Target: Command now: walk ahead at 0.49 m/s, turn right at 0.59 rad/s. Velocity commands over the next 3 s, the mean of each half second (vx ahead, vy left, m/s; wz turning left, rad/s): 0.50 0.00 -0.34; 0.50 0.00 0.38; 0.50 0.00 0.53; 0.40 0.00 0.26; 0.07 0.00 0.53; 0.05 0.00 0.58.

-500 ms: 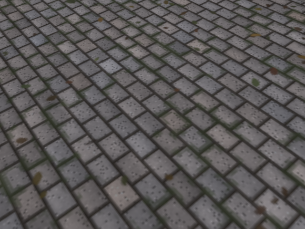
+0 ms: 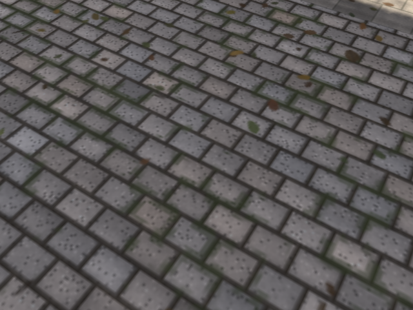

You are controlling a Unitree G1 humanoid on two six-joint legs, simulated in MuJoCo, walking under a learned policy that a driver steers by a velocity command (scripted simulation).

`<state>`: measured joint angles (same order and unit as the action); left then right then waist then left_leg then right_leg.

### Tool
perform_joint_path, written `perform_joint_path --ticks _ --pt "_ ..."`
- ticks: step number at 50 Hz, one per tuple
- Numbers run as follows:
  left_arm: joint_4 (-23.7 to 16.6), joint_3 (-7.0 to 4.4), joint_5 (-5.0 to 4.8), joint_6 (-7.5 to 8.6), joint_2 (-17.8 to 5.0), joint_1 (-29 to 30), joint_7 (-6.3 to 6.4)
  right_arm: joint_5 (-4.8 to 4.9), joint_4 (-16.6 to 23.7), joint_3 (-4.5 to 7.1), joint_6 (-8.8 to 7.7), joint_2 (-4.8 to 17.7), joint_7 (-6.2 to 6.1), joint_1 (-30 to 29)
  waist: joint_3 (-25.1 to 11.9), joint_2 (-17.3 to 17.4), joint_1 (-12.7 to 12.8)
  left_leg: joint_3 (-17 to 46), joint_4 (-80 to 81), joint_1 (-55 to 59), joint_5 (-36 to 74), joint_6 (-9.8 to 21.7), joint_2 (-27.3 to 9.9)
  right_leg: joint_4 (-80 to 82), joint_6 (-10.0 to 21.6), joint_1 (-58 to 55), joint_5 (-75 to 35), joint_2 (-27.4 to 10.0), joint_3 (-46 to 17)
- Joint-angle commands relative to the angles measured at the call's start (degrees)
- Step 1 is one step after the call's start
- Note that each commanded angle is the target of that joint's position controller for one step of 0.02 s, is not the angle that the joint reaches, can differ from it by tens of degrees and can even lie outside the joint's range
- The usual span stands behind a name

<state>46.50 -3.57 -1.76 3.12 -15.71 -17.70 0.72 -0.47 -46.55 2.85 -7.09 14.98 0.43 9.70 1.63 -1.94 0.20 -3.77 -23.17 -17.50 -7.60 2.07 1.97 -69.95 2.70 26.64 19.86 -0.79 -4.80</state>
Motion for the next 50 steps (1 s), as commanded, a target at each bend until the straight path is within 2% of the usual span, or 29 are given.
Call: perform_joint_path --ticks 1,5,9,12,14,15,16,17,18,19,20,21,22,23,24,26,29,32,36,39,41,42,44,45,46,47,48,49,50 --pt "-4.5 -0.65 -0.23 -0.35 -1.5 -2.1 -0.27 0.05 1.4 1.32 -0.98 4.8 0.23 0.9 -2.2 6.2 0.3 14.1 14.8 8.0 2.0 9.5 -16.2 0.1 -0.2 9.7 -3.6 -6.8 -1.8" --pt "-8.1 -0.44 0.51 -0.69 -1.7 3.1 -0.41 0.17 -0.1 2.39 -1.05 7.8 0.14 2.5 -0.5 4.3 -0.2 7.3 16.4 9.6 9.5 10.8 -17.3 8.0 -1.3 15.6 -11.2 -7.8 -2.0" --pt "-10.4 0.44 0.67 0.41 -0.6 10.3 -1.85 0.58 -1.3 2.35 -0.17 9.0 0.06 5.0 0.6 3.6 -2.8 0.5 15.6 10.9 11.7 9.1 -15.2 22.9 -0.8 12.7 -21.2 -6.2 1.4" --pt "-12.7 0.89 0.49 0.67 -0.5 16.0 -2.85 1.6 -2.6 2.46 0.72 10.6 0.2 8.1 2.3 4.0 -4.7 -0.2 14.9 13.9 9.1 8.6 -16.4 30.2 -0.1 11.2 -19.8 -4.8 4.4" --pt "-14.3 0.76 0.44 0.74 -1.5 18.0 -3.3 2.18 -3.8 2.62 1.54 11.5 0.21 9.6 3.1 4.9 -4.5 0.4 13.2 17.9 10.7 8.0 -18.4 33.3 1.0 11.3 -14.9 -4.0 5.4" --pt "-14.7 0.53 0.54 0.78 -2.2 17.9 -3.45 2.4 -4.2 2.7 2.01 11.9 0.15 9.8 2.8 5.6 -3.8 0.3 11.4 19.6 14.3 7.6 -19.1 34.7 1.9 10.0 -11.9 -3.1 6.2" --pt "-14.6 0.0 0.73 0.86 -3.3 15.8 -3.48 2.52 -4.3 2.74 2.4 12.5 0.03 9.2 1.2 6.6 -1.9 -0.5 7.7 20.5 22.6 6.9 -19.0 36.4 3.0 5.9 -10.0 -1.6 7.5" --pt "-12.9 -1.1 0.99 0.95 -5.0 9.5 -3.36 2.55 -4.4 2.63 2.85 12.7 -0.11 8.2 -2.7 6.7 2.3 -2.8 -0.5 19.6 32.1 5.5 -17.5 39.6 4.3 -3.8 -12.1 0.9 9.4" --pt "-9.8 -2.97 1.02 0.81 -8.4 -0.2 -2.81 2.0 -4.2 1.92 2.97 11.1 -0.4 8.9 -8.6 5.7 6.4 -5.2 -12.6 13.7 34.6 3.6 -14.7 39.5 5.9 -18.9 -14.3 2.5 9.3" --pt "-8.2 -4.68 1.15 0.3 -14.4 -10.6 -1.6 -0.12 -2.1 0.39 2.52 7.6 -0.46 9.2 -16.7 -4.1 9.5 -6.9 -33.5 -1.4 12.9 0.7 -11.2 38.2 9.8 -37.1 -18.6 -10.4 -7.7" --pt "-8.2 -4.48 1.39 0.49 -17.5 -9.8 -1.87 0.5 -1.7 -1.34 0.92 1.8 0.45 15.5 -24.3 -15.3 3.8 1.4 -50.0 -20.2 -26.0 -1.3 -1.6 48.0 19.0 -49.6 -8.2 -21.9 -36.2" --pt "-8.5 -3.04 1.63 1.02 -11.1 -9.5 -2.19 3.0 -2.3 0.28 -0.07 8.4 0.84 10.4 -21.6 -6.3 6.9 8.4 -55.3 -25.7 -24.8 -0.3 -4.0 51.4 16.7 -46.6 -6.4 -21.8 -34.9" --pt "-8.5 -2.28 1.73 1.44 -9.1 -5.8 -2.24 4.12 -0.5 0.67 -0.3 9.1 0.9 5.7 -13.2 -4.9 5.9 7.7 -54.4 -28.3 -19.3 0.6 -6.4 51.7 14.1 -38.9 -11.9 -19.9 -24.6" --pt "-8.8 -1.69 1.54 1.66 -7.2 -1.3 -2.38 3.26 -0.6 0.52 -0.01 8.1 0.47 4.3 -9.6 -0.7 3.5 7.5 -50.9 -25.6 -14.1 0.4 -9.1 52.5 12.3 -30.8 -17.2 -17.4 -17.4" --pt "-9.0 -1.21 1.67 1.94 -5.2 1.8 -2.57 2.36 -1.0 0.87 0.66 7.8 0.28 4.3 -6.7 -1.0 1.6 7.9 -47.6 -23.0 -10.7 0.1 -10.5 54.5 11.2 -24.9 -19.6 -15.0 -11.8" --pt "-8.2 -1.14 2.16 3.1 -3.9 3.6 -2.56 2.48 -2.2 0.95 2.51 5.9 0.31 7.7 -5.8 -2.5 -0.9 8.8 -45.7 -17.6 -6.4 -0.5 -11.2 58.6 10.5 -19.3 -20.9 -13.4 -6.3" --pt "-6.0 -1.59 2.78 4.23 -4.6 2.7 -1.87 2.43 -1.7 1.15 3.92 4.5 -0.11 6.2 -2.3 -1.2 -1.4 10.9 -41.8 -21.1 -1.0 -1.5 -9.9 61.4 10.0 -18.1 -26.1 -12.9 0.7" --pt "-4.4 -1.72 2.86 4.12 -4.8 1.3 -0.9 2.01 -0.4 1.3 3.78 4.0 0.02 2.6 -0.3 -1.1 -0.5 11.9 -33.2 -25.0 7.3 -1.9 -8.4 62.4 8.6 -20.5 -26.8 -12.3 5.6" --pt "-2.8 -2.0 2.42 3.84 -6.2 0.3 -0.02 1.43 2.1 0.54 3.41 2.3 1.35 -4.2 2.4 -0.6 2.1 7.4 -20.9 -24.2 15.2 -1.1 -7.5 63.6 6.7 -22.8 -25.9 -12.3 11.0" --pt "-0.8 -2.35 1.9 2.92 -7.0 -2.6 0.37 1.4 4.9 0.0 3.26 1.5 2.44 -8.9 4.3 0.0 4.1 4.8 -16.1 -27.0 12.8 0.2 -7.3 61.4 6.4 -29.1 -28.9 -14.3 12.9" --pt "-0.1 -2.56 1.46 1.95 -7.6 -3.2 0.54 1.54 6.9 -0.01 3.19 1.7 3.3 -10.9 4.5 -0.3 4.2 2.7 -14.4 -27.9 8.1 1.3 -6.6 58.5 5.9 -33.0 -33.9 -15.5 13.9" --pt "-0.1 -2.65 1.35 1.47 -8.1 -2.6 0.7 1.68 7.7 0.13 3.19 2.0 3.7 -10.8 3.9 -0.9 3.5 1.2 -13.7 -26.3 5.4 2.2 -5.7 56.3 5.3 -33.9 -39.9 -15.7 14.8" --pt "-0.6 -3.05 1.16 0.65 -10.0 -1.1 1.23 1.88 8.3 1.06 3.47 3.7 3.98 -7.7 0.0 -3.4 0.8 -2.8 -14.0 -18.4 -0.5 4.5 -1.8 48.6 4.0 -34.6 -59.8 -15.5 16.4" --pt "-0.9 -3.19 1.12 0.17 -10.8 -0.2 1.5 2.06 7.6 2.03 3.65 5.5 3.87 -2.6 -3.2 -4.4 -2.2 -4.0 -14.1 -11.4 -2.9 5.9 0.6 41.1 3.2 -33.8 -67.3 -15.0 16.9" --pt "-1.2 -3.13 0.82 -0.09 -11.2 1.1 1.65 2.13 5.8 3.7 3.69 8.6 3.32 6.0 -7.8 -3.5 -7.1 -3.7 -10.2 1.3 0.0 8.1 2.8 29.5 1.7 -29.3 -66.2 -13.0 17.9" --pt "-2.2 -2.55 1.32 0.5 -10.2 0.8 1.75 1.83 4.3 5.63 4.25 13.4 1.98 14.6 -12.8 1.9 -10.8 7.4 -7.5 18.6 1.3 11.3 -3.0 12.1 -0.9 -15.8 -48.2 -10.1 17.7" --pt "-4.7 0.38 3.17 2.31 -0.2 -5.9 0.36 1.76 4.8 6.21 3.9 18.9 1.49 13.2 -17.6 16.7 -2.7 39.9 -4.1 38.1 -2.3 22.4 -18.1 -8.8 -4.6 10.5 12.0 2.6 11.1" --pt "-5.9 0.07 0.84 5.0 -4.6 -0.3 -0.71 1.28 5.7 5.14 3.41 14.8 1.54 16.0 -25.2 11.1 -7.2 52.7 4.6 42.6 -8.7 24.7 -21.3 -14.9 -3.4 17.6 14.1 3.6 -1.8" --pt "-7.6 -0.59 -1.09 6.07 -7.1 5.4 -1.09 1.13 5.5 4.41 2.98 11.5 1.5 13.8 -16.5 7.9 -7.7 43.5 5.8 37.1 -6.0 21.0 -19.4 -12.6 -1.8 21.9 8.4 0.2 -2.2"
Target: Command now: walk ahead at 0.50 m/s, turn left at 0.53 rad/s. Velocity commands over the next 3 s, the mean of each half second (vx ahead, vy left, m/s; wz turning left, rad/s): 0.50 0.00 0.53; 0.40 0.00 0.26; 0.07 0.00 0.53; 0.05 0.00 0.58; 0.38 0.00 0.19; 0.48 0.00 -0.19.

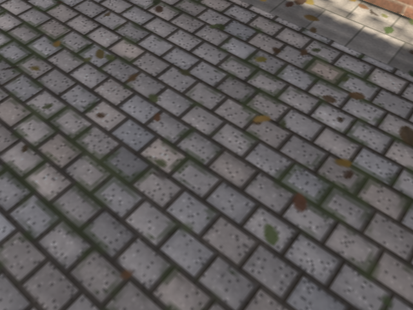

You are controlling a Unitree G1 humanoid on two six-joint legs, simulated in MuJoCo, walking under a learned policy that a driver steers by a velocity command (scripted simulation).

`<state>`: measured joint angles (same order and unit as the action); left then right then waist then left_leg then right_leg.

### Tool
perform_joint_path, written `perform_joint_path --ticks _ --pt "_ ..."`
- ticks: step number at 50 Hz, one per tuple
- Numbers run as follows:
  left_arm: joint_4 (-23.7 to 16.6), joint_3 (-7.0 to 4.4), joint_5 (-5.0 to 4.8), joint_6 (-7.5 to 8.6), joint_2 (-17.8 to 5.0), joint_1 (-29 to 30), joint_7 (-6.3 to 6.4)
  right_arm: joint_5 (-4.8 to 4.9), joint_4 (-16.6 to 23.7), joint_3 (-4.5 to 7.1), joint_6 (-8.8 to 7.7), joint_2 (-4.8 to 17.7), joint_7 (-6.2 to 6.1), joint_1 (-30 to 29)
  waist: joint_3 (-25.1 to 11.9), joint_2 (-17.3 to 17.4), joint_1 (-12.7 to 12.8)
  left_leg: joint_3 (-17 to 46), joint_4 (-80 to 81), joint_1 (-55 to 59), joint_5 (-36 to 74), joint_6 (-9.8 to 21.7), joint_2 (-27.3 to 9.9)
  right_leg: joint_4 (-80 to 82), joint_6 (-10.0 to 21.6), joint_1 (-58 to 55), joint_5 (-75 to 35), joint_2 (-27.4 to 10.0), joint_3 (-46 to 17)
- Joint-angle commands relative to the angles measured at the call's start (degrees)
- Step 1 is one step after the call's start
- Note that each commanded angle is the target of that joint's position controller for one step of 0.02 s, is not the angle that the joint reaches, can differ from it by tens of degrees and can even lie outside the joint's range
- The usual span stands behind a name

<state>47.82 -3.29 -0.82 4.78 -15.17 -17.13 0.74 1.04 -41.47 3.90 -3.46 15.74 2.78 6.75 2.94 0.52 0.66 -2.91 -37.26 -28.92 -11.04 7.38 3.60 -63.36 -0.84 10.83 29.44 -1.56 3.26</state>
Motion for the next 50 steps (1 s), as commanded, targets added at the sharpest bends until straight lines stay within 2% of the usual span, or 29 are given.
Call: perform_joint_path --ticks 1,2,3,5,7,11,15,18,19,20,21,22,23,24,25,26,27,30,35,37,41,43,44,45,46,47,48,49,50 --pt "-9.2 -0.63 -1.27 4.8 -7.2 6.1 -0.78 0.23 1.3 2.72 -0.86 8.5 -0.85 12.3 -12.1 0.1 -5.3 34.8 19.8 39.0 2.7 13.1 -18.3 -13.4 2.4 35.7 -6.5 -1.8 -9.7" --pt "-8.7 -1.04 0.36 4.56 -7.5 6.4 -0.26 0.23 2.4 2.14 -0.84 6.7 -0.9 8.3 -8.6 -1.7 -2.8 29.4 20.5 30.3 8.9 11.5 -15.9 -8.5 1.9 31.8 -8.7 -3.4 -8.9" --pt "-8.7 -1.53 1.09 3.81 -8.0 5.2 -0.18 -0.39 3.5 1.61 -0.81 5.4 -1.12 6.3 -7.4 -1.2 -0.8 26.2 21.9 24.9 13.0 11.0 -14.3 -6.1 1.4 27.7 -10.3 -4.6 -9.1" --pt "-9.1 -1.54 1.63 2.36 -6.8 3.8 -0.14 -0.4 4.1 1.83 -0.95 6.3 -1.53 5.8 -6.3 0.0 0.8 23.2 23.6 19.4 18.3 11.1 -12.8 -1.3 -0.3 25.0 -11.8 -4.9 -8.0" --pt "-10.2 -1.06 1.96 1.51 -5.3 6.0 0.1 -0.3 3.8 2.24 -1.03 8.0 -2.23 7.2 -4.9 0.3 0.6 19.5 24.2 15.3 22.0 10.5 -11.2 5.0 -2.0 24.8 -15.8 -4.3 -6.5" --pt "-12.5 0.04 1.72 1.6 -3.1 15.1 -0.26 0.44 2.9 2.48 -0.14 8.9 -3.32 10.6 -4.1 3.5 -3.1 15.8 22.1 12.9 16.9 6.3 -6.8 23.7 -2.9 20.9 -30.9 -0.5 -5.2" --pt "-14.3 -0.4 0.55 2.44 -4.9 20.4 -1.38 0.74 2.0 2.43 0.62 8.9 -3.58 14.0 -4.2 5.2 -5.3 21.7 18.6 17.3 10.0 5.0 -8.9 32.7 -2.2 18.7 -32.7 1.9 -6.4" --pt "-14.2 -1.52 0.33 3.39 -7.1 18.3 -1.9 0.55 2.3 2.54 1.05 8.9 -3.91 13.3 -4.4 7.0 -3.2 27.4 13.8 21.9 9.3 3.7 -11.0 36.0 0.2 15.4 -26.5 2.2 -7.6" --pt "-13.1 -2.01 0.42 3.71 -7.7 14.2 -1.84 0.37 2.6 2.32 1.12 8.2 -3.91 12.0 -5.6 7.6 -0.8 26.9 11.1 22.2 12.2 2.8 -10.4 38.2 1.7 10.7 -27.1 2.3 -6.3" --pt "-11.8 -2.77 1.21 4.05 -9.2 8.4 -1.57 0.05 3.0 1.59 0.89 6.1 -3.73 11.6 -9.7 6.9 1.8 24.5 4.2 20.6 16.2 1.1 -7.7 38.6 3.9 1.1 -28.1 0.2 -7.1" --pt "-11.2 -3.47 2.1 4.06 -12.2 -0.4 -1.14 -0.99 4.1 0.34 0.6 3.1 -3.52 11.9 -17.6 1.1 5.2 19.8 -11.2 13.7 7.9 -1.1 -4.3 37.5 7.9 -13.6 -26.2 -9.2 -16.6" --pt "-8.0 -4.71 2.51 3.37 -16.4 -5.9 -1.6 0.8 4.3 -0.67 0.0 -0.1 -3.46 21.9 -22.9 -19.3 1.3 13.3 -29.6 -7.3 -20.0 -5.1 3.8 42.2 18.7 -31.0 -15.8 -21.1 -44.0" --pt "-8.2 -3.71 0.63 3.16 -11.1 -5.9 -1.92 1.52 2.6 0.01 -0.19 5.4 -3.56 21.8 -19.4 -14.5 2.9 15.1 -37.3 -15.2 -21.4 -5.7 -0.2 45.4 18.5 -29.8 -1.9 -22.0 -50.5" --pt "-8.7 -2.67 0.34 2.79 -7.4 -3.2 -1.7 1.14 3.4 0.77 -0.11 8.4 -3.45 14.4 -11.4 -8.1 4.6 14.6 -39.0 -17.2 -15.9 -5.8 -2.1 46.2 15.8 -22.9 -2.0 -19.0 -41.1" --pt "-9.1 -2.11 0.97 2.29 -6.7 -0.2 -1.68 0.18 4.6 0.68 -0.13 8.0 -3.5 9.9 -7.3 -3.7 3.7 12.4 -37.5 -15.8 -11.9 -5.8 -4.0 46.9 14.1 -15.7 -8.5 -16.4 -33.8" --pt "-8.8 -1.73 1.2 2.0 -5.9 1.5 -1.72 -0.65 5.6 0.71 -0.46 7.2 -3.33 7.1 -4.1 -2.8 2.7 11.7 -34.2 -14.9 -9.4 -5.8 -5.4 48.1 13.8 -10.3 -15.2 -14.2 -29.2" --pt "-8.6 -1.26 1.55 2.03 -5.1 2.2 -1.69 -0.63 5.8 0.7 -0.55 6.2 -2.97 7.1 -3.5 -3.9 1.1 10.9 -31.4 -12.2 -7.9 -5.7 -7.0 49.3 13.2 -6.8 -19.9 -12.3 -25.3" --pt "-7.0 -1.3 0.71 2.3 -5.7 1.4 -1.85 -0.46 5.7 -0.14 -0.28 3.2 -2.49 7.8 -3.8 -6.2 -0.2 7.6 -23.7 -9.4 -7.2 -6.5 -8.3 52.0 14.2 -3.6 -28.0 -10.7 -19.3" --pt "-4.9 -2.06 -0.06 1.42 -9.5 -0.4 -1.37 -0.62 7.5 -1.47 -0.94 1.2 -1.96 -0.7 -2.8 -5.1 2.2 4.7 -5.5 -6.1 6.0 -7.3 -8.4 54.1 13.2 -1.9 -31.2 -9.4 -11.8" --pt "-3.8 -2.02 -0.42 1.05 -10.1 -2.4 -1.45 -0.26 8.1 -1.41 -1.14 1.6 -1.63 -3.9 -2.3 -5.3 3.5 3.8 -0.4 -3.7 9.9 -7.5 -7.3 53.6 12.4 -2.3 -30.7 -9.2 -10.4" --pt "-1.8 -1.99 -0.14 -0.1 -10.8 -3.3 -1.05 -0.31 9.6 -0.8 -1.24 2.9 -0.67 -6.4 -2.8 -6.3 3.2 3.2 5.1 -0.9 9.9 -5.1 -5.1 47.4 9.4 -8.1 -43.7 -10.9 -7.3" --pt "-2.2 -2.16 -0.46 -0.57 -11.5 -0.9 -0.42 -0.99 8.4 0.37 -1.03 4.9 -0.56 -1.1 -6.1 -6.1 -0.7 1.4 9.0 7.9 11.0 -3.0 -2.4 38.9 6.8 -8.3 -53.0 -9.1 -4.2" --pt "-2.5 -1.93 -0.3 -0.68 -10.7 -1.2 0.0 -1.26 7.0 1.6 -0.83 7.5 -0.89 4.4 -9.1 -4.5 -3.1 1.4 11.1 16.0 15.4 -1.4 -1.7 30.4 4.9 -5.9 -54.2 -6.5 -1.9" --pt "-4.6 -1.03 1.5 -0.44 -8.6 -1.2 0.53 -1.87 6.6 2.98 -0.46 12.8 -1.68 11.6 -15.5 3.1 -5.2 13.8 8.7 30.4 35.5 2.6 -12.1 13.8 1.6 5.0 -37.5 -3.2 1.2" --pt "-5.2 1.03 2.84 0.07 -3.5 -9.4 -0.07 -2.18 7.8 2.98 0.03 16.1 -1.78 10.9 -22.8 16.3 -0.9 34.4 7.9 46.6 49.8 14.2 -26.1 -5.9 -1.8 23.8 8.3 4.6 -1.3" --pt "-4.2 0.05 1.77 0.16 -8.9 -8.3 -0.61 -1.21 8.2 2.35 0.62 11.7 -1.57 12.2 -27.3 10.4 -4.0 37.3 11.1 45.1 38.6 14.7 -24.8 -11.6 -1.6 26.3 8.5 2.7 -8.8" --pt "-5.8 -0.44 0.22 -0.2 -10.2 -2.8 -0.59 -1.01 8.8 1.84 0.8 10.0 -1.56 8.8 -19.7 7.6 -3.9 31.0 12.5 39.1 34.1 12.4 -21.5 -12.7 -1.4 29.9 4.3 1.0 -8.1" --pt "-6.3 -0.34 0.44 -0.81 -9.6 0.0 0.0 -0.61 8.8 1.55 1.12 8.8 -1.7 6.0 -14.9 2.9 -2.7 26.7 13.8 32.1 31.4 10.1 -18.8 -10.3 -1.8 30.1 0.4 -0.7 -7.5" --pt "-6.8 -0.59 1.14 -1.59 -9.9 1.3 0.64 -0.64 9.3 1.37 1.46 8.4 -1.82 4.1 -11.9 1.6 -1.5 24.9 15.4 25.1 29.9 9.1 -17.3 -7.3 -2.2 28.0 -2.1 -1.7 -7.7"
Over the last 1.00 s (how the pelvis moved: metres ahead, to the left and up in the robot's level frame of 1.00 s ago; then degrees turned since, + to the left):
0.55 -0.07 -0.02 6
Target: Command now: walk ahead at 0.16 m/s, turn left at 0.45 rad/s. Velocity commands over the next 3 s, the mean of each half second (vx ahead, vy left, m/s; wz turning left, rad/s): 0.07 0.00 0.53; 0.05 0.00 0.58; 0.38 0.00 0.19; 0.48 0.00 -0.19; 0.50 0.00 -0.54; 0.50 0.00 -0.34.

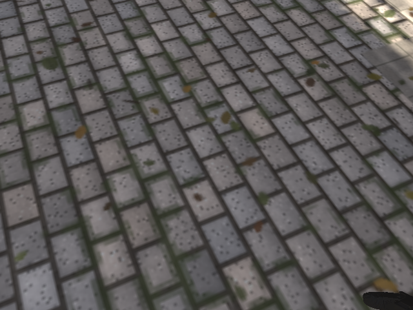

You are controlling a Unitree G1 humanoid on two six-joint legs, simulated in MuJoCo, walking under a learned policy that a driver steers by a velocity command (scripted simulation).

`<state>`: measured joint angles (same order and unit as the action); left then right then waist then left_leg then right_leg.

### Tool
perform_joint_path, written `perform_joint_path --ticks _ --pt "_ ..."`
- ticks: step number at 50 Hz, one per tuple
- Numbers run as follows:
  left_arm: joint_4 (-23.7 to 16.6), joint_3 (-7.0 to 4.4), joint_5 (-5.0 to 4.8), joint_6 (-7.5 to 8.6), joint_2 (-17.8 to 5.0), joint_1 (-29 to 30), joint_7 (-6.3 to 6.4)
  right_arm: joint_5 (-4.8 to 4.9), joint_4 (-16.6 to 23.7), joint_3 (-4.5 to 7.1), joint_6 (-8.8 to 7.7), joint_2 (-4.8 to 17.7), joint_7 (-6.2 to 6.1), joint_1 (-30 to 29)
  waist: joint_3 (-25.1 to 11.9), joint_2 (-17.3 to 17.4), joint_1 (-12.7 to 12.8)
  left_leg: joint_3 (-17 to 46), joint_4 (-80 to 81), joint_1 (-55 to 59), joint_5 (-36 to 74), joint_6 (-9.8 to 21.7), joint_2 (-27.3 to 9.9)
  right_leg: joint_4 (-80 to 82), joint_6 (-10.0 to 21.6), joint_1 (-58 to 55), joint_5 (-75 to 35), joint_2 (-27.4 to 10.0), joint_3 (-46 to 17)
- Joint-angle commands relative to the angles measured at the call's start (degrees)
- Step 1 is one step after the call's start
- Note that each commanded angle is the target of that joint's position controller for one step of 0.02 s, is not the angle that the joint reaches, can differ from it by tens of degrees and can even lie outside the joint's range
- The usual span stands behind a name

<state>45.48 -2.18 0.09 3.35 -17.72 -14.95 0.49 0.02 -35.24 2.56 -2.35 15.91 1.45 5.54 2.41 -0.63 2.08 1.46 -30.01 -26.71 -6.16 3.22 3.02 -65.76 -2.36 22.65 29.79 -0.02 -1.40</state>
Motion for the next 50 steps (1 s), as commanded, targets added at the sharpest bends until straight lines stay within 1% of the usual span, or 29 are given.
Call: perform_joint_path --ticks 1,4,6,9,11,14,16,17,18,19,20,21,22,23,25,27,30,34,36,37,38,39,40,41,42,43,44,47,50 --pt "-4.9 -1.87 0.44 -0.98 -7.2 -1.2 1.17 -0.11 3.3 2.88 0.61 8.7 -0.55 3.9 -10.1 4.0 -1.0 19.3 9.7 16.8 23.2 12.8 -15.3 -2.2 -0.9 12.4 -3.9 -3.7 -3.3" --pt "-5.0 -1.49 0.8 -2.06 -5.0 -1.9 1.84 -0.79 3.4 3.42 0.92 9.6 -1.01 2.5 -10.6 6.4 0.6 16.6 10.8 9.9 24.0 12.8 -12.7 5.3 -1.8 7.3 -6.4 -1.7 -2.0" --pt "-5.5 -1.3 0.99 -2.43 -4.4 -0.1 2.05 -0.28 3.1 3.77 1.35 10.4 -1.76 3.2 -11.9 6.3 0.1 17.2 10.5 9.4 20.1 12.5 -12.2 9.4 -2.2 6.7 -9.1 -1.0 -2.6" --pt "-6.7 -1.18 0.63 -2.91 -4.0 4.0 1.78 0.28 3.3 3.96 2.56 10.7 -2.75 3.2 -11.4 6.8 -0.9 19.3 11.2 7.6 5.3 10.6 -10.4 15.6 -2.2 4.9 -13.1 0.1 -3.5" --pt "-7.6 -1.19 0.33 -2.78 -4.0 6.2 1.5 0.23 3.3 4.01 3.22 10.7 -3.06 3.7 -10.2 7.9 -1.7 21.5 11.4 7.3 -0.9 9.8 -9.8 19.7 -1.9 3.6 -13.3 0.9 -3.9" --pt "-8.4 -1.47 -0.13 -1.87 -4.4 7.2 0.97 0.37 3.2 4.09 3.89 10.6 -3.09 5.1 -9.7 9.5 -2.4 25.4 9.5 10.5 0.1 9.2 -10.0 27.2 -1.0 1.1 -11.5 1.9 -4.2" --pt "-7.6 -1.91 -0.32 -1.22 -4.4 4.5 0.55 1.06 3.4 3.91 4.43 10.0 -3.28 4.3 -9.5 9.6 -0.5 26.3 6.4 10.8 2.2 7.2 -8.3 39.2 0.5 -5.3 -16.9 1.9 -3.2" --pt "-7.3 -2.62 0.11 -1.08 -6.3 2.9 0.6 1.31 3.4 3.51 4.58 8.6 -3.41 5.3 -9.9 7.8 -0.3 24.7 3.2 7.8 -2.1 4.7 -5.9 44.0 2.1 -11.4 -21.1 -2.2 -4.9" --pt "-8.0 -3.44 1.23 -1.52 -10.3 2.5 0.99 0.74 3.3 2.64 4.67 5.1 -3.29 8.3 -11.3 -3.7 -2.4 16.9 -9.1 0.6 -19.4 1.1 -0.2 45.8 7.1 -18.3 -28.1 -15.4 -15.3" --pt "-7.5 -4.24 3.17 -2.07 -12.4 3.4 0.66 1.23 5.5 3.52 3.92 7.5 -3.2 7.0 -7.4 -18.1 -2.9 7.0 -19.7 -10.1 -30.0 -1.9 6.2 48.6 16.0 -15.6 -37.1 -23.2 -27.7" --pt "-9.0 -3.59 2.76 -1.82 -9.2 5.7 0.76 0.18 4.0 4.91 3.56 12.1 -3.12 8.1 -7.1 -12.1 -2.8 8.3 -30.5 -10.4 -27.6 -4.2 2.1 48.0 17.7 -14.8 -39.0 -23.7 -26.0" --pt "-9.7 -2.92 2.05 -1.78 -6.5 8.0 1.03 0.7 2.5 5.55 4.0 12.8 -3.06 9.0 -6.7 -8.2 -3.5 7.6 -34.8 -10.2 -24.2 -5.3 1.6 46.6 15.4 -14.2 -39.4 -20.2 -19.8" --pt "-10.3 -2.58 1.32 -1.9 -5.2 9.6 1.19 0.78 1.0 5.46 4.91 11.4 -3.38 10.4 -6.3 -6.1 -4.2 6.7 -37.9 -10.1 -21.7 -6.6 1.1 45.7 13.3 -14.3 -38.6 -17.0 -15.0" --pt "-10.3 -2.39 0.56 -2.05 -4.7 10.1 1.39 0.65 0.9 5.16 5.59 10.1 -3.42 10.5 -5.5 -6.2 -3.9 6.1 -40.9 -11.1 -19.4 -7.6 0.6 45.5 13.1 -14.3 -39.5 -16.1 -12.5" --pt "-10.0 -2.42 0.74 -2.66 -4.8 9.4 1.76 1.24 2.0 4.27 6.03 7.2 -3.09 8.5 -4.3 -7.3 -3.0 2.8 -38.7 -10.5 -16.4 -8.8 -0.3 46.6 13.1 -13.8 -39.1 -13.6 -7.2" --pt "-9.4 -2.93 0.98 -3.31 -5.7 7.1 2.14 1.45 3.9 3.62 5.86 5.8 -2.82 4.6 -4.8 -8.9 -0.6 1.1 -32.5 -11.1 -15.4 -9.5 -1.8 46.7 14.0 -17.6 -39.1 -14.3 -5.7" --pt "-9.0 -3.99 0.65 -3.88 -8.1 6.5 2.08 1.05 5.5 2.86 5.59 4.6 -1.86 2.5 -6.7 -10.2 0.5 -1.0 -22.9 -5.0 -16.6 -9.0 -3.9 46.1 14.6 -18.3 -39.8 -16.1 -3.5" --pt "-8.3 -4.86 -0.59 -3.71 -9.9 6.8 1.22 1.13 6.0 3.44 5.94 6.2 -0.83 3.3 -7.1 -11.3 0.2 -4.1 -11.9 2.7 -15.2 -6.4 -3.6 44.8 14.0 -16.8 -38.8 -18.0 -2.0" --pt "-7.9 -5.01 -1.72 -3.57 -10.0 8.0 1.11 1.17 5.1 3.85 6.06 6.1 -0.4 6.2 -7.0 -10.5 -2.1 -5.7 -1.0 8.8 -8.2 -3.6 -2.6 41.2 11.5 -15.1 -36.5 -17.6 -0.1" --pt "-7.1 -4.7 -1.96 -3.41 -8.6 6.6 1.04 1.07 4.1 4.39 6.02 6.8 -0.6 8.5 -7.5 -8.6 -3.0 -5.5 4.7 14.8 -3.4 -1.8 -1.2 37.3 8.7 -12.0 -32.8 -16.0 2.1" --pt "-6.2 -4.09 -0.81 -3.25 -6.0 3.8 0.71 1.09 3.9 5.53 5.84 10.1 -1.22 10.8 -8.5 0.2 -3.0 2.6 8.0 24.5 9.4 1.0 -5.9 27.4 3.7 -3.3 -22.6 -12.3 7.2" --pt "-9.2 -2.35 2.75 -3.2 -1.7 4.6 0.31 0.6 5.6 6.68 5.55 17.1 -2.23 11.0 -8.3 20.0 -1.1 24.3 6.5 31.8 32.3 9.7 -21.8 8.8 -2.2 14.5 8.5 -4.2 10.1" --pt "-10.7 -3.33 1.44 -2.85 -5.0 10.5 0.96 -1.74 5.9 6.13 4.13 15.7 -1.5 12.6 -12.1 15.7 -6.6 28.7 9.1 26.3 27.8 18.1 -25.8 -0.8 -2.4 17.0 10.4 -1.5 0.3" --pt "-10.6 -4.01 -0.06 -3.07 -6.9 11.8 1.32 -1.85 5.3 5.43 3.07 14.1 -1.3 10.2 -9.0 10.7 -5.5 23.6 10.1 24.0 21.5 16.0 -22.2 -3.9 -1.7 17.5 5.7 -2.6 -1.6" --pt "-9.8 -4.32 -0.12 -3.32 -7.0 11.0 1.72 -0.7 5.1 5.02 2.65 12.4 -1.61 6.8 -6.9 8.5 -3.6 19.8 10.1 22.1 16.2 12.4 -18.6 -2.7 -1.2 17.8 0.3 -3.2 -2.2" --pt "-8.8 -4.51 0.37 -3.59 -7.0 10.2 2.2 0.38 5.3 4.35 2.78 10.6 -1.95 4.5 -6.5 7.4 -2.8 18.0 10.0 21.2 14.0 10.2 -16.5 -1.5 -1.3 17.5 -3.2 -3.6 -2.6" --pt "-8.5 -4.67 0.77 -3.55 -7.0 8.4 2.07 1.02 5.0 3.98 2.98 10.0 -2.32 4.2 -7.3 7.7 -1.9 17.1 11.1 19.7 7.8 9.6 -14.7 -1.0 -1.6 15.7 -7.0 -3.2 -2.2" --pt "-8.6 -4.49 -0.22 -2.46 -6.0 8.3 0.77 0.53 4.7 3.43 2.5 9.0 -2.74 6.4 -6.7 9.4 -2.7 20.8 16.6 19.8 -19.0 10.0 -13.0 5.3 -1.2 16.0 -13.9 -2.1 -1.6" --pt "-8.7 -4.0 -0.38 -0.99 -5.2 10.6 0.0 0.24 3.3 3.3 1.51 9.2 -3.01 8.1 -4.6 9.9 -3.9 21.2 18.1 21.3 -19.2 9.6 -13.4 17.0 -1.0 15.0 -16.5 -1.8 -1.6"
Over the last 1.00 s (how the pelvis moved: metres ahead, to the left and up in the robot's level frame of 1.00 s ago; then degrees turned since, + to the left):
0.50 0.09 0.01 24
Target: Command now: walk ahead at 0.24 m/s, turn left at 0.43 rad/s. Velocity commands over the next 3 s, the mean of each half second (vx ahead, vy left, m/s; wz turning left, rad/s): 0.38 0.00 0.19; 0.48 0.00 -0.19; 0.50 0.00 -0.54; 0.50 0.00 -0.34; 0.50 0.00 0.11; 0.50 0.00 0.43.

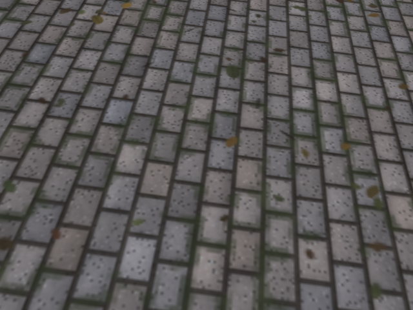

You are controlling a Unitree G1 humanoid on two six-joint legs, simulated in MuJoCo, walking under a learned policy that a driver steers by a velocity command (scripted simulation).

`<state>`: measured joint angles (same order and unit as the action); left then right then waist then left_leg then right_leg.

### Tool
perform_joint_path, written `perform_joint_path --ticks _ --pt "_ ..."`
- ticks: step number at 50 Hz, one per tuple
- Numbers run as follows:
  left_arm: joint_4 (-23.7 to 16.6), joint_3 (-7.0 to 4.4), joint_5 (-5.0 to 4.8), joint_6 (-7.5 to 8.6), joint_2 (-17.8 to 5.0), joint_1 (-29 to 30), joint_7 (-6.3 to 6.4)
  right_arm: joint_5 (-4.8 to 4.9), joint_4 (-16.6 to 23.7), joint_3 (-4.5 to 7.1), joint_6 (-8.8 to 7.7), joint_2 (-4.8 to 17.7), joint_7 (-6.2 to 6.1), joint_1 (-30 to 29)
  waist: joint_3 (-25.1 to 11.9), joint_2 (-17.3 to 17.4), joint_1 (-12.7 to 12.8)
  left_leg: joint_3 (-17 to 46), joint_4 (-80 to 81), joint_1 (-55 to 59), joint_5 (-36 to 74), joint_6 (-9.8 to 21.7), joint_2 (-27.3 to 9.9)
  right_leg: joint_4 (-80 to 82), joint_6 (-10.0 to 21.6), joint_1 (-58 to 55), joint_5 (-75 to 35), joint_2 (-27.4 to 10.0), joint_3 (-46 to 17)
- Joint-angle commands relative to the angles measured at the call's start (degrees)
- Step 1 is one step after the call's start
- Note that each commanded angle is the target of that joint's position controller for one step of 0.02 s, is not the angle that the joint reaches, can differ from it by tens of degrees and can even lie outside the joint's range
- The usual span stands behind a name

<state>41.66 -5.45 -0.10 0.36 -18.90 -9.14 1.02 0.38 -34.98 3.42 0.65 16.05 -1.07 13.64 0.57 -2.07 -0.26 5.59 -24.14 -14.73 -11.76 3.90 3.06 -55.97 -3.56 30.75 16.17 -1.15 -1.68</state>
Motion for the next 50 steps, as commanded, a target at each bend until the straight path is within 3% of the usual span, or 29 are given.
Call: perform_joint_path --ticks 1,9,11,13,14,15,16,17,18,21,25,27,30,33,35,36,37,38,39,40,41,42,43,44,46,50 --pt "-4.8 -0.49 -0.11 2.54 -3.6 5.2 -0.82 -0.11 2.4 2.46 -1.79 9.3 -0.49 0.6 -2.5 11.2 -2.0 16.7 12.1 9.3 -12.4 8.8 -13.5 10.3 0.3 5.6 -3.6 -0.7 -1.2" --pt "-5.7 0.49 -1.25 5.28 -3.3 6.6 -2.5 0.51 -0.7 2.27 -2.75 10.9 1.1 3.3 1.4 9.5 -3.6 19.5 11.3 3.5 -15.9 9.7 -14.6 23.5 3.7 -4.7 -1.4 0.0 0.6" --pt "-4.9 0.57 -1.32 5.89 -3.0 3.5 -2.62 0.66 -1.0 1.87 -2.55 10.1 1.37 2.6 0.9 8.5 -1.3 18.9 9.2 1.0 -15.6 8.6 -13.3 28.3 5.1 -11.6 -4.3 0.7 1.7" --pt "-3.0 0.23 -0.83 6.2 -3.6 -3.2 -2.15 0.24 -1.0 0.81 -2.52 7.0 1.46 2.1 -1.5 7.3 2.2 16.4 3.2 -4.2 -13.6 5.9 -9.7 30.3 6.5 -23.3 -4.4 -0.4 0.6" --pt "-1.9 -0.27 -0.25 6.3 -6.0 -10.3 -1.63 -0.21 -0.3 -0.27 -2.82 3.6 1.45 0.5 -4.1 1.9 5.1 10.9 -8.8 -10.4 -12.7 2.8 -5.8 33.0 9.0 -31.9 -0.2 -7.5 -7.7" --pt "-0.5 -1.96 0.29 5.92 -12.6 -14.6 -1.67 0.64 2.0 -0.73 -3.96 2.0 1.22 1.9 -5.8 -12.6 4.1 0.3 -24.8 -24.1 -15.9 -0.8 1.1 40.0 16.6 -40.5 12.9 -17.4 -27.9" --pt "-0.1 -1.63 -0.22 5.89 -10.3 -16.3 -2.13 1.14 2.3 0.62 -4.74 7.6 0.8 -0.9 -1.8 -10.8 6.2 0.5 -35.9 -33.5 -21.4 -2.1 -0.9 43.8 20.4 -39.8 21.4 -21.8 -38.0" --pt "-0.5 -0.55 -0.4 5.93 -7.4 -14.6 -2.06 1.47 1.9 1.28 -5.2 9.1 0.99 -1.4 1.4 -6.9 5.1 1.9 -40.5 -36.4 -16.9 -1.7 -3.4 43.7 19.4 -38.1 21.8 -20.3 -34.7" --pt "-1.3 0.04 -0.03 5.82 -5.9 -12.6 -1.98 1.17 1.1 1.07 -5.32 8.1 1.23 -1.3 1.8 -5.1 4.0 0.7 -41.6 -36.5 -12.2 -1.7 -5.0 44.0 17.8 -36.9 18.1 -17.5 -29.7" --pt "-1.9 1.05 0.29 5.43 -4.2 -9.5 -1.79 0.14 1.0 0.84 -5.48 5.7 1.99 -2.9 3.1 -4.1 2.4 -1.3 -36.6 -32.4 -3.1 -2.8 -7.8 46.5 15.7 -30.4 1.8 -12.6 -18.5" --pt "-0.5 1.03 -0.29 5.06 -5.2 -10.9 -1.34 -0.17 1.6 -0.24 -5.45 2.7 2.17 -7.4 2.9 -3.1 3.3 -4.5 -24.6 -28.1 5.8 -5.1 -7.3 47.7 15.2 -27.5 -15.1 -9.6 -8.9" --pt "0.5 0.94 -0.58 4.7 -6.0 -12.6 -1.06 0.0 2.2 -0.84 -5.8 1.4 2.62 -11.1 3.1 -3.2 4.6 -5.5 -16.7 -24.1 11.1 -5.3 -6.4 47.5 14.4 -26.1 -18.0 -8.6 -5.6" --pt "2.1 0.79 -1.08 4.28 -7.0 -15.5 -0.91 0.7 3.1 -0.92 -6.14 1.8 3.6 -15.5 4.2 -3.2 5.8 -6.1 -10.0 -20.0 15.2 -4.8 -5.2 47.6 14.3 -26.3 -17.5 -10.2 -5.2" --pt "3.4 0.55 -1.56 3.6 -7.4 -16.6 -0.77 0.88 4.0 -0.38 -6.45 3.4 4.31 -17.3 4.9 -3.4 4.6 -5.0 -6.1 -18.5 12.3 -2.4 -4.7 45.3 13.2 -30.7 -22.3 -12.9 -6.3" --pt "3.6 0.14 -1.52 3.0 -8.8 -16.0 -0.49 0.6 3.3 0.71 -6.67 5.7 4.09 -13.1 1.8 -4.2 1.2 -5.9 -4.6 -10.8 8.2 -0.6 -2.6 39.0 12.1 -32.7 -36.6 -12.9 -6.4" --pt "3.5 0.25 -1.39 2.67 -8.8 -15.1 -0.37 0.5 1.4 1.93 -6.61 7.8 3.55 -5.6 -3.0 -3.8 -3.2 -7.1 -3.0 0.1 8.7 1.1 -1.4 30.5 10.8 -30.9 -44.0 -10.7 -4.7" --pt "2.4 1.01 -0.59 2.74 -7.2 -14.5 -0.29 0.12 -0.8 3.09 -6.37 10.6 2.75 4.4 -10.6 -2.9 -7.9 -3.1 -5.5 17.2 9.6 3.4 -6.4 17.5 8.9 -21.8 -37.5 -8.2 -3.5" --pt "0.4 3.15 0.3 3.44 0.2 -20.3 -0.5 -1.46 -1.8 4.41 -5.94 16.8 2.07 11.6 -21.8 11.0 -6.6 19.5 -6.1 41.1 4.4 10.2 -23.1 -5.8 5.1 -0.6 -8.1 0.2 -0.3" --pt "1.5 3.27 -1.36 4.32 -0.7 -22.3 -0.67 -1.02 -2.4 3.44 -5.71 13.2 2.35 12.7 -28.3 18.2 -6.7 36.9 3.6 41.7 -6.4 13.8 -28.2 -16.2 4.5 6.5 16.5 3.3 -6.8" --pt "0.5 1.46 -3.11 4.5 -6.3 -16.2 -0.8 -0.51 -2.6 2.24 -5.57 9.3 2.17 8.7 -16.6 12.7 -6.8 28.9 5.9 33.1 -10.8 10.7 -25.5 -19.7 4.6 11.6 13.5 -0.2 -7.1" --pt "-0.8 1.38 -3.08 4.49 -6.5 -11.8 -0.79 -0.18 -2.7 1.64 -5.5 7.4 2.0 5.1 -9.4 9.7 -5.4 20.5 7.2 24.6 -8.7 8.9 -23.3 -18.3 4.8 12.2 8.6 -2.9 -4.8" --pt "-1.1 1.36 -2.19 4.2 -5.6 -9.8 -0.67 -0.42 -3.1 1.12 -5.69 5.7 2.13 1.7 -4.9 7.0 -3.4 15.0 9.4 16.6 -4.1 7.9 -20.9 -15.6 4.6 10.2 4.9 -4.7 -4.2" --pt "-0.8 1.02 -1.68 3.44 -4.9 -10.3 -0.61 -0.89 -3.3 0.81 -6.21 4.3 2.26 -0.8 -2.7 8.1 -1.3 10.0 11.6 11.1 -0.5 7.2 -18.7 -13.2 4.4 7.2 2.1 -6.4 -4.6" --pt "-0.1 1.14 -1.8 2.61 -3.5 -12.0 -0.71 -1.18 -3.7 0.93 -6.65 4.1 2.31 -2.3 -1.9 9.1 0.2 6.9 13.7 7.4 1.2 7.1 -17.8 -12.6 4.1 4.1 0.3 -7.0 -4.6" --pt "0.0 1.34 -1.79 1.33 -1.5 -12.5 -0.6 -1.08 -4.9 1.32 -7.69 4.2 2.35 -3.6 0.0 7.7 1.5 1.7 16.5 3.6 6.3 7.8 -17.7 -11.6 3.3 3.6 -1.6 -7.3 -4.4" --pt "-2.1 1.28 -1.18 1.25 -1.2 -7.3 -0.7 -1.33 -7.2 1.92 -8.13 5.9 1.78 -3.0 2.7 5.3 1.1 -6.5 17.8 5.0 13.2 7.4 -16.8 -2.1 2.6 8.2 -12.6 -7.0 -5.3"
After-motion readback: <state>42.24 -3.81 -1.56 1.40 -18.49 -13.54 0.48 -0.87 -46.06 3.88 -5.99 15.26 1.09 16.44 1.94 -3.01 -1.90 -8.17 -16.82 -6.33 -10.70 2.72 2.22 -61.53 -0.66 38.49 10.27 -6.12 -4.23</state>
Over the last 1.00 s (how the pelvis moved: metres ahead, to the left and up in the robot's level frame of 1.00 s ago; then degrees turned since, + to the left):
0.05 0.02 0.02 34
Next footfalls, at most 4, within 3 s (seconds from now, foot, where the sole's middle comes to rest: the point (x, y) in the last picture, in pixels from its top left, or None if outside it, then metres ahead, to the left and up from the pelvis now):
0.28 right None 0.14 -0.14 -0.78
0.74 left None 0.45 0.13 -0.78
1.26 right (239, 239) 0.73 -0.14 -0.78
1.76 left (215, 162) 1.07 -0.06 -0.78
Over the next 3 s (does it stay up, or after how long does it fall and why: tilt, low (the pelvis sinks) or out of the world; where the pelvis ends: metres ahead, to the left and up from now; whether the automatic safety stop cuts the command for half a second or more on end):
stays up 1.47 -0.35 -0.01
